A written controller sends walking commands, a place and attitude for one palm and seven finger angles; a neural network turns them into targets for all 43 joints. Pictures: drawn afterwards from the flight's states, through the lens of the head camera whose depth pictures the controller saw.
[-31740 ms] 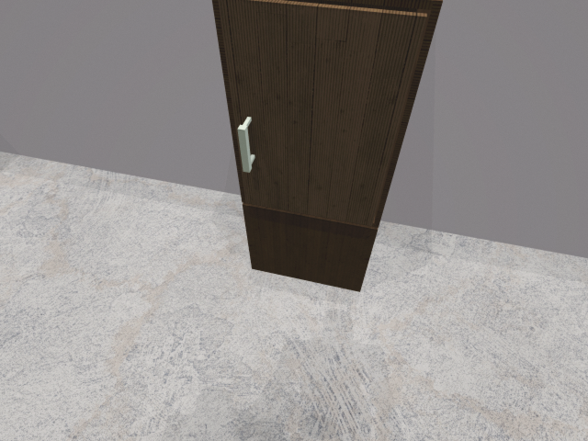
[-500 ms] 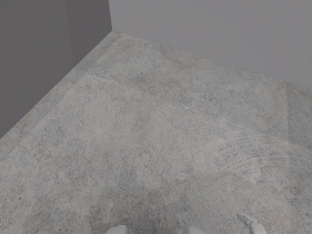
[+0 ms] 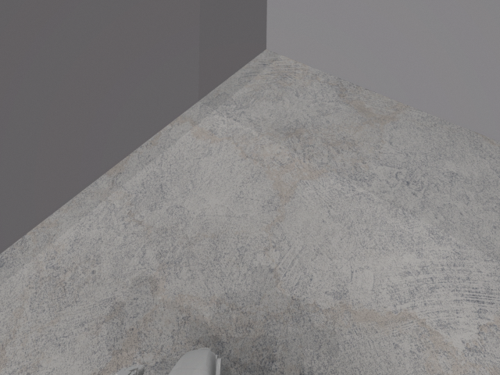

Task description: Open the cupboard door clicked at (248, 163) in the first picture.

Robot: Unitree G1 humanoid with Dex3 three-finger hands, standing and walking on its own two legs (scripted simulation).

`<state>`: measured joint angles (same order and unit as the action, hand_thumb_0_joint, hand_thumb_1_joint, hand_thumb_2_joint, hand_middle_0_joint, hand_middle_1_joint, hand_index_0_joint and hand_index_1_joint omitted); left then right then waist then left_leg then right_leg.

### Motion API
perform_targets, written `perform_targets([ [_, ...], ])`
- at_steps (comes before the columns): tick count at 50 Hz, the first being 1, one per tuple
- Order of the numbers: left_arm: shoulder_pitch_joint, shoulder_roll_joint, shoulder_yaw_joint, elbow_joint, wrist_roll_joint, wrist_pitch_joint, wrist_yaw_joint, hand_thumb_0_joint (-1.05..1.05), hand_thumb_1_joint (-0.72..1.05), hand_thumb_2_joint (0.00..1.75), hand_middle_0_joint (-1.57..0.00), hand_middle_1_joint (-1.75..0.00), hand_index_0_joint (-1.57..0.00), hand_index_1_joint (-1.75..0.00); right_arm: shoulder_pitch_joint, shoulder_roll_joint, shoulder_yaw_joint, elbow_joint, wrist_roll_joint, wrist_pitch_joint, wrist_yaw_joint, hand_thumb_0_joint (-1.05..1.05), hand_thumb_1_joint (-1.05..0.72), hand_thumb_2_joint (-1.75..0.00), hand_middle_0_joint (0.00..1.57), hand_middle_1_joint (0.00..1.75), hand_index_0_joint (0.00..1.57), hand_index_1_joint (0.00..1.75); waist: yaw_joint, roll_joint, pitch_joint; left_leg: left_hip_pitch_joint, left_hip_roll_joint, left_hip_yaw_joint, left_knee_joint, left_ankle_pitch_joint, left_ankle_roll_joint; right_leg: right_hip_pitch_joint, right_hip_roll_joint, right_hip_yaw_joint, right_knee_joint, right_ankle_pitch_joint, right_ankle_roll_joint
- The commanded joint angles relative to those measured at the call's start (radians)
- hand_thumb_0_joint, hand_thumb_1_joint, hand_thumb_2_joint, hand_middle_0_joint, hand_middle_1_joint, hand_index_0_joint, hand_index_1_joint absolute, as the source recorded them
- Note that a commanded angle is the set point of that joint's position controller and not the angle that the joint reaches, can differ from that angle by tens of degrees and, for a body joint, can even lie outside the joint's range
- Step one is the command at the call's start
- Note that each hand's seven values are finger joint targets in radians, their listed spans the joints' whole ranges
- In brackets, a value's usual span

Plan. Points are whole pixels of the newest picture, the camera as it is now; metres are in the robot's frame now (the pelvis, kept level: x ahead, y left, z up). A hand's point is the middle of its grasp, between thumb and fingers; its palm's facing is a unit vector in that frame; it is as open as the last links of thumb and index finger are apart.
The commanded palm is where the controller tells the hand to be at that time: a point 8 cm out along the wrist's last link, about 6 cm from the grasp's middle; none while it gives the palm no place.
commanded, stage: turn to face it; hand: left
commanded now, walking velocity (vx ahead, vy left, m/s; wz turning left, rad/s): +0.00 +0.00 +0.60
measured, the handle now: out of the picture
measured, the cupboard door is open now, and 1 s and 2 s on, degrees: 45 45 45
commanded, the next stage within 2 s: none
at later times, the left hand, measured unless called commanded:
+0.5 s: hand out of the picture +0.06 +0.22 -0.16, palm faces +0.28 -0.91 -0.30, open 7.4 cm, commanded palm none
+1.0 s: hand out of the picture -0.07 +0.17 -0.19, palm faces +0.60 -0.76 -0.25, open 7.3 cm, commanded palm none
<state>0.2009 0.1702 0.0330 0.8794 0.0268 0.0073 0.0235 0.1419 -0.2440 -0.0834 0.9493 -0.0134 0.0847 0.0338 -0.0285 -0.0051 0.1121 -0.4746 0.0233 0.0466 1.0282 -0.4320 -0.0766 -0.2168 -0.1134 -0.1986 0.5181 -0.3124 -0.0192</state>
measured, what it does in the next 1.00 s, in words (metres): steps on the spot, turning left: left foot, then right foot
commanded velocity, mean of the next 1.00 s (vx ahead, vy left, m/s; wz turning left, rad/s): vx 0.00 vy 0.00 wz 0.60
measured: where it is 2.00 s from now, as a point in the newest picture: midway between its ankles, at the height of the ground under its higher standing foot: outside the picture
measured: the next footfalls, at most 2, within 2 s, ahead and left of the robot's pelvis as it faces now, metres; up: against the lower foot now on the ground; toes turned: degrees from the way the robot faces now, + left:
left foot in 0.16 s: +0.03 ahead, +0.13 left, +0.00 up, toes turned +13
right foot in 0.54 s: +0.09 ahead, -0.13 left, +0.00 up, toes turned +15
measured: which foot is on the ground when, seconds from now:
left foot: up 0.00-0.14, down 0.16-0.52, up 0.54-0.92, down 0.94-1.00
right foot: down 0.00-0.16, up 0.18-0.52, down 0.54-0.94, up 0.96-1.00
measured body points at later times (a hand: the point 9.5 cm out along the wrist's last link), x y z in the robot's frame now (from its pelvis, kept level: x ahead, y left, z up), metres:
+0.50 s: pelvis +0.01 -0.02 -0.01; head +0.07 -0.01 +0.44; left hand +0.05 +0.27 -0.14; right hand +0.16 -0.24 -0.16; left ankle -0.01 +0.12 -0.74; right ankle +0.04 -0.14 -0.72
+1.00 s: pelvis +0.02 -0.03 -0.02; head +0.06 +0.02 +0.43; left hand -0.10 +0.21 -0.17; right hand +0.28 -0.16 -0.14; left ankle -0.04 +0.05 -0.74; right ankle +0.05 -0.15 -0.71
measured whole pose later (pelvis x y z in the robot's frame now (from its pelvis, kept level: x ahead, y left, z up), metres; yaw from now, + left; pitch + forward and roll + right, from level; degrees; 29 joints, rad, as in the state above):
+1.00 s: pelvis +0.02 -0.03 -0.02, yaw +37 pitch +1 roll +1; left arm 0.23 0.26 0.07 0.92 0.02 0.06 0.02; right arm 0.08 -0.23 -0.06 0.90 -0.02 0.03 0.02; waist 0.01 -0.07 0.12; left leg -0.31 0.00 0.07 0.64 -0.33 0.03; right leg -0.37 -0.15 -0.16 0.95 -0.56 0.06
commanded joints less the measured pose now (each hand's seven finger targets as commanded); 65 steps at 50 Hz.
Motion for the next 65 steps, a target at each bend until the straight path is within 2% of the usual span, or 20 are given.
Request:
perform_targets([
  [1,0.097,0.234,0.073,-0.032,0.002,-0.024,0.012,0.00,0.90,0.90,-0.20,-0.30,-0.20,-0.30,-0.110,-0.036,0.006,-0.109,0.003,-0.038,-0.001,0.00,-0.90,-0.90,0.20,0.30,0.20,0.30,0.082,-0.193,-0.157,-0.017,0.001,0.046,-0.216,-0.044,0.015,0.236,-0.257,0.127,-0.081,0.683,-0.098],
  [6,0.059,0.251,0.082,-0.029,-0.009,-0.017,0.001,0.00,0.90,0.90,-0.20,-0.30,-0.20,-0.30,0.015,-0.086,-0.006,-0.090,-0.001,-0.054,-0.007,0.00,-0.90,-0.90,0.20,0.30,0.20,0.30,0.006,-0.123,-0.210,0.289,-0.012,0.070,-0.563,0.201,0.061,0.099,-0.242,0.024,0.134,0.593,-0.013],
  [7,0.048,0.217,0.078,-0.053,-0.016,-0.012,-0.006,0.00,0.90,0.90,-0.20,-0.30,-0.20,-0.30,0.088,-0.175,-0.029,-0.080,-0.010,-0.062,-0.011,0.00,-0.90,-0.90,0.20,0.30,0.20,0.30,-0.039,0.081,-0.258,0.490,0.154,-0.141,-0.610,0.468,0.141,-0.127,-0.160,-0.019,0.323,0.298,0.052],
  [8,-0.033,0.146,0.048,-0.105,-0.017,-0.008,-0.011,0.00,0.90,0.90,-0.20,-0.30,-0.20,-0.30,0.159,-0.269,-0.052,-0.071,-0.013,-0.058,-0.017,0.00,-0.90,-0.90,0.20,0.30,0.20,0.30,-0.080,0.336,-0.234,0.563,0.403,-0.449,-0.635,0.888,0.290,-0.383,-0.028,0.013,0.545,-0.350,0.109],
  [9,-0.094,0.169,0.048,-0.121,-0.004,0.010,-0.003,0.00,0.90,0.90,-0.20,-0.30,-0.20,-0.30,0.200,-0.263,-0.047,-0.046,-0.009,-0.054,-0.030,0.00,-0.90,-0.90,0.20,0.30,0.20,0.30,-0.089,0.198,-0.224,0.516,0.422,-0.435,-0.631,0.877,0.330,-0.419,-0.026,0.143,0.631,-0.350,0.099],
  [15,-0.028,0.159,0.057,-0.044,-0.010,0.023,-0.016,0.00,0.90,0.90,-0.20,-0.30,-0.20,-0.30,0.006,-0.194,-0.022,-0.102,-0.010,-0.071,-0.047,0.00,-0.90,-0.90,0.20,0.30,0.20,0.30,0.021,0.144,-0.157,0.319,0.215,-0.222,-0.667,0.612,0.232,-0.323,0.008,0.189,0.591,-0.096,0.111],
  [24,0.035,0.157,0.053,-0.060,-0.019,0.003,-0.013,0.00,0.90,0.90,-0.20,-0.30,-0.20,-0.30,-0.040,-0.203,-0.039,-0.123,-0.009,-0.052,-0.040,0.00,-0.90,-0.90,0.20,0.30,0.20,0.30,0.054,0.169,-0.175,0.163,0.148,-0.320,-0.563,0.484,0.196,0.019,0.107,0.133,0.053,0.005,0.091],
  [25,0.088,0.190,0.062,-0.051,-0.016,-0.008,-0.008,0.00,0.90,0.90,-0.20,-0.30,-0.20,-0.30,-0.048,-0.175,-0.037,-0.132,-0.001,-0.052,-0.038,0.00,-0.90,-0.90,0.20,0.30,0.20,0.30,0.083,0.086,-0.192,0.074,0.095,-0.296,-0.485,0.363,0.151,0.154,0.058,0.174,-0.106,0.092,0.081],
  [26,0.123,0.282,0.082,-0.047,0.003,-0.020,0.003,0.00,0.90,0.90,-0.20,-0.30,-0.20,-0.30,-0.028,-0.105,-0.028,-0.148,0.009,-0.055,-0.030,0.00,-0.90,-0.90,0.20,0.30,0.20,0.30,0.094,-0.195,-0.217,-0.107,-0.045,-0.148,-0.269,0.063,0.067,0.286,-0.203,0.442,-0.232,0.151,0.000],
  [27,0.104,0.330,0.077,-0.057,0.004,-0.016,0.006,0.00,0.90,0.90,-0.20,-0.30,-0.20,-0.30,-0.046,-0.101,-0.027,-0.166,0.002,-0.055,-0.026,0.00,-0.90,-0.90,0.20,0.30,0.20,0.30,0.097,-0.303,-0.188,-0.139,-0.088,-0.080,-0.003,-0.218,0.039,0.183,-0.399,0.565,-0.244,0.282,-0.118],
  [32,-0.041,0.187,0.047,-0.091,-0.005,-0.021,0.012,0.00,0.90,0.90,-0.20,-0.30,-0.20,-0.30,-0.020,-0.077,-0.018,-0.094,-0.005,-0.025,-0.005,0.00,-0.90,-0.90,0.20,0.30,0.20,0.30,0.010,-0.202,-0.106,-0.102,0.006,-0.067,0.209,0.020,0.010,0.057,-0.203,0.213,-0.172,0.424,-0.080],
  [40,0.094,0.241,0.074,-0.034,0.002,-0.020,0.010,0.00,0.90,0.90,-0.20,-0.30,-0.20,-0.30,-0.121,-0.039,0.004,-0.112,0.004,-0.036,-0.001,0.00,-0.90,-0.90,0.20,0.30,0.20,0.30,0.084,-0.202,-0.141,0.004,-0.009,0.047,-0.222,-0.042,0.019,0.217,-0.254,0.123,-0.092,0.639,-0.096],
  [44,0.073,0.253,0.082,-0.025,-0.003,-0.017,0.004,0.00,0.90,0.90,-0.20,-0.30,-0.20,-0.30,-0.043,-0.062,0.002,-0.101,0.003,-0.051,-0.006,0.00,-0.90,-0.90,0.20,0.30,0.20,0.30,0.040,-0.169,-0.193,0.178,-0.026,0.076,-0.477,0.094,0.046,0.184,-0.255,0.058,0.040,0.633,-0.049],
  [45,0.059,0.250,0.083,-0.029,-0.011,-0.015,0.000,0.00,0.90,0.90,-0.20,-0.30,-0.20,-0.30,0.022,-0.093,-0.009,-0.088,-0.002,-0.058,-0.007,0.00,-0.90,-0.90,0.20,0.30,0.20,0.30,-0.003,-0.116,-0.221,0.333,-0.009,0.056,-0.596,0.244,0.066,0.087,-0.236,0.016,0.167,0.579,-0.004],
  [47,-0.020,0.146,0.048,-0.112,-0.017,-0.004,-0.009,0.00,0.90,0.90,-0.20,-0.30,-0.20,-0.30,0.161,-0.285,-0.053,-0.066,-0.011,-0.058,-0.021,0.00,-0.90,-0.90,0.20,0.30,0.20,0.30,-0.081,0.332,-0.254,0.577,0.423,-0.468,-0.637,0.941,0.320,-0.388,-0.023,0.038,0.560,-0.382,0.106],
  [48,-0.093,0.174,0.049,-0.122,-0.005,0.013,0.003,0.00,0.90,0.90,-0.20,-0.30,-0.20,-0.30,0.193,-0.257,-0.043,-0.047,-0.008,-0.055,-0.031,0.00,-0.90,-0.90,0.20,0.30,0.20,0.30,-0.087,0.199,-0.231,0.522,0.411,-0.417,-0.614,0.889,0.333,-0.396,-0.029,0.152,0.619,-0.353,0.095],
  [53,-0.041,0.164,0.056,-0.051,-0.011,0.022,-0.014,0.00,0.90,0.90,-0.20,-0.30,-0.20,-0.30,0.022,-0.191,-0.018,-0.099,-0.009,-0.070,-0.052,0.00,-0.90,-0.90,0.20,0.30,0.20,0.30,0.013,0.141,-0.157,0.367,0.224,-0.236,-0.648,0.742,0.239,-0.349,-0.002,0.193,0.630,-0.109,0.113],
  [63,0.020,0.160,0.051,-0.066,-0.017,0.002,-0.014,0.00,0.90,0.90,-0.20,-0.30,-0.20,-0.30,-0.037,-0.199,-0.039,-0.112,-0.008,-0.053,-0.040,0.00,-0.90,-0.90,0.20,0.30,0.20,0.30,0.053,0.175,-0.157,0.182,0.150,-0.319,-0.564,0.528,0.197,0.002,0.109,0.132,0.069,0.010,0.095],
  [64,0.075,0.182,0.059,-0.056,-0.017,-0.009,-0.010,0.00,0.90,0.90,-0.20,-0.30,-0.20,-0.30,-0.043,-0.179,-0.037,-0.120,-0.002,-0.053,-0.039,0.00,-0.90,-0.90,0.20,0.30,0.20,0.30,0.081,0.123,-0.180,0.111,0.105,-0.302,-0.493,0.420,0.157,0.133,0.069,0.156,-0.089,0.105,0.089],
  [65,0.117,0.273,0.079,-0.049,0.000,-0.021,0.001,0.00,0.90,0.90,-0.20,-0.30,-0.20,-0.30,-0.022,-0.109,-0.030,-0.134,0.009,-0.055,-0.032,0.00,-0.90,-0.90,0.20,0.30,0.20,0.30,0.096,-0.142,-0.218,-0.072,-0.018,-0.184,-0.293,0.116,0.079,0.299,-0.164,0.386,-0.215,0.163,0.026],
])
